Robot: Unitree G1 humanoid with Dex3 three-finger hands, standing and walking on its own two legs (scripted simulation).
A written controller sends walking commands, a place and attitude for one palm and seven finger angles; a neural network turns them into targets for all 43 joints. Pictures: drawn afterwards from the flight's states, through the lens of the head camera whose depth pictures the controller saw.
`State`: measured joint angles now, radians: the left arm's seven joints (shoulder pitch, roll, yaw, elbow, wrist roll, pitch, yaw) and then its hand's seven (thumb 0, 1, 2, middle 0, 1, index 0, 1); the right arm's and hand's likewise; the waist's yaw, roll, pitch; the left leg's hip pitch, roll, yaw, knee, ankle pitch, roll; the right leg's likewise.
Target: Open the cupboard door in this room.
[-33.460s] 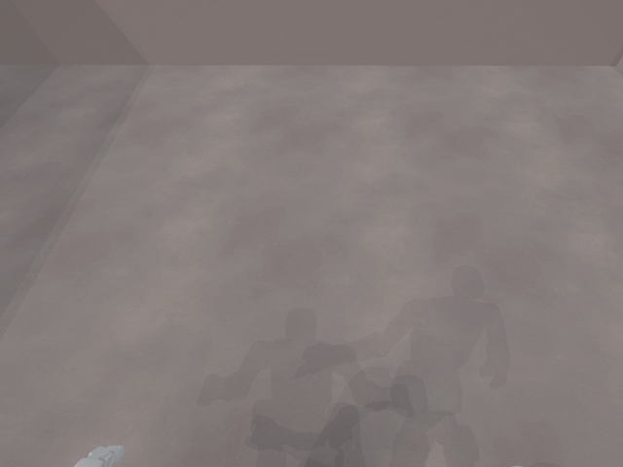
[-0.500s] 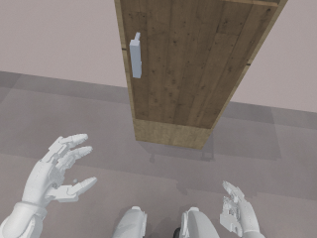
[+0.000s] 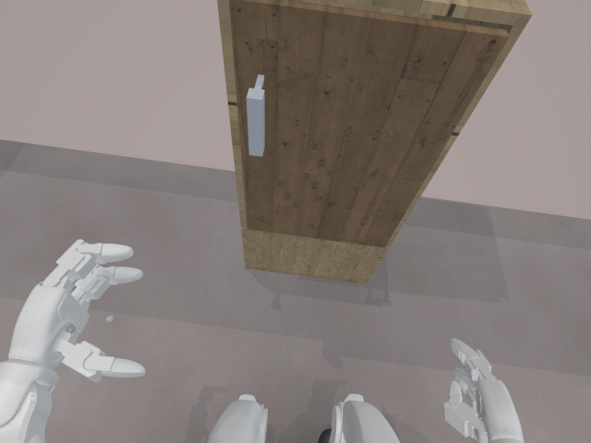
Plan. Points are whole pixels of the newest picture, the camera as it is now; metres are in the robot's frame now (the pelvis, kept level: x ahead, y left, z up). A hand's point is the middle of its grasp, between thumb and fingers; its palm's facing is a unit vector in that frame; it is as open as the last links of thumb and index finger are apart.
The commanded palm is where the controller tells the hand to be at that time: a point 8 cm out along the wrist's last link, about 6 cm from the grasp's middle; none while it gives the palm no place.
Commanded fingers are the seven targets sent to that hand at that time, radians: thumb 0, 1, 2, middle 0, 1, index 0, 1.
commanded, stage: raise the hand with hooked fingers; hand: left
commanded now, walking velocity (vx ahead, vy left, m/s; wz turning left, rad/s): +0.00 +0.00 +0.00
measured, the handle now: (258, 116) +0.60 +0.10 +0.05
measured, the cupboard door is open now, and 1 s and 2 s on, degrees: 0 0 0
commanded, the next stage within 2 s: move the hooked fingers beside the handle in 0.88 s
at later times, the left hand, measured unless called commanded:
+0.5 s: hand (93, 276) +0.30 +0.27 +0.05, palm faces -0.07 -1.00 -0.05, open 14.0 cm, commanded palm +0.27 +0.31 +0.06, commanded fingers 0.00 -0.50 0.30 -0.30 -1.20 -0.30 -1.20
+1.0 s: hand (90, 282) +0.29 +0.27 +0.05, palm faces -0.06 -1.00 -0.05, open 14.0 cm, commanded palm +0.27 +0.31 +0.06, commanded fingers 0.00 -0.50 0.30 -0.30 -1.20 -0.30 -1.20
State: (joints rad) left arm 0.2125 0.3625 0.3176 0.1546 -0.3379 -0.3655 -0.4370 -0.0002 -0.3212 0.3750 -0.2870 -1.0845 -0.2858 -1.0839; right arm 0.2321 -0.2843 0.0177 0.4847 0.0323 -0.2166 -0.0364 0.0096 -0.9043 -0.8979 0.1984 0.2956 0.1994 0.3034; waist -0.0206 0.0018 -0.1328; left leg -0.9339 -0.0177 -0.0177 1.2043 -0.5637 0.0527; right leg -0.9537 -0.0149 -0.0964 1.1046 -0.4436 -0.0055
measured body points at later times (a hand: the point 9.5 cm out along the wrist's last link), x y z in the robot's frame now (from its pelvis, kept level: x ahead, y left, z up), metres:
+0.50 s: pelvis +0.00 -0.01 +0.00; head +0.10 +0.02 +0.44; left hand +0.29 +0.32 +0.06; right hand +0.16 -0.26 -0.07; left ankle +0.01 +0.08 -0.65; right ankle +0.05 -0.13 -0.65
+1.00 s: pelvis +0.00 +0.00 +0.00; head +0.09 +0.02 +0.45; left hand +0.28 +0.32 +0.05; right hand +0.17 -0.25 -0.07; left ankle +0.01 +0.08 -0.65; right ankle +0.05 -0.13 -0.65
